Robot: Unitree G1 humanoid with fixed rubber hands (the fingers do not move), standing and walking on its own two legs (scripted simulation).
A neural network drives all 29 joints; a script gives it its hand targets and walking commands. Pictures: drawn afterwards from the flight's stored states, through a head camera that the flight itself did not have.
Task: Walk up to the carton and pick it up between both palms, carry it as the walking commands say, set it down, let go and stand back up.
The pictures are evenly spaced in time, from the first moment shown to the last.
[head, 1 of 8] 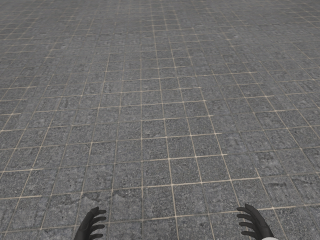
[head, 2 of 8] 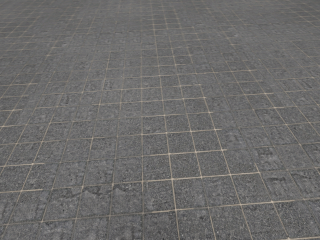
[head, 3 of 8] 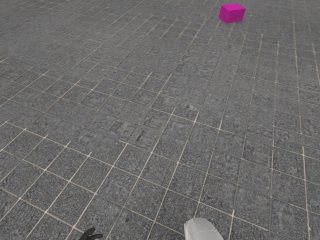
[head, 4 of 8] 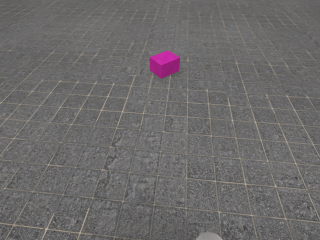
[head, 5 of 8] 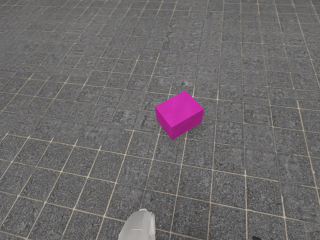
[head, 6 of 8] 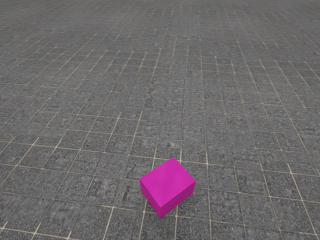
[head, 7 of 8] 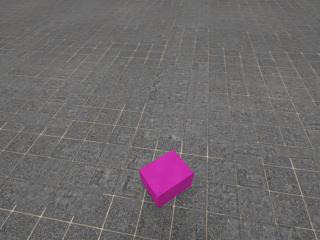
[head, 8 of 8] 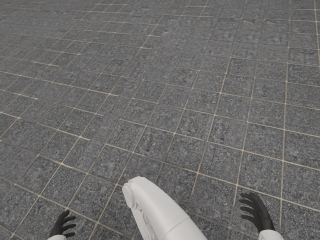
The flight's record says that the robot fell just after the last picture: yes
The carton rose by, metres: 0.04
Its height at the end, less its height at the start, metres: +0.00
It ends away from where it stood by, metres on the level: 0.30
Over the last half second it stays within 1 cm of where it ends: no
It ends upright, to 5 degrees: yes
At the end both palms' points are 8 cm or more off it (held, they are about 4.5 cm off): yes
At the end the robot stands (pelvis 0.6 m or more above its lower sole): no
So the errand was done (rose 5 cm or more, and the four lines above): no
